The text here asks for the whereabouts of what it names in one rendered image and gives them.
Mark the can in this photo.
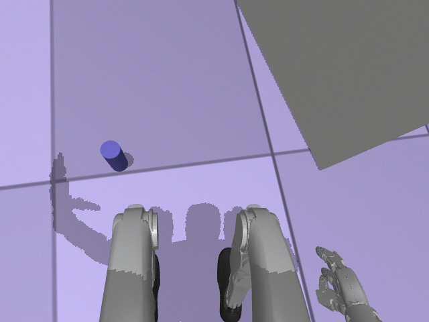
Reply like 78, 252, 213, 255
100, 140, 128, 172

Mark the right robot foot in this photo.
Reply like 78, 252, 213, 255
217, 248, 242, 322

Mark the right robot arm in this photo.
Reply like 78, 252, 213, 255
345, 304, 382, 322

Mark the right robot hand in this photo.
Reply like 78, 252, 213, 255
316, 246, 369, 315

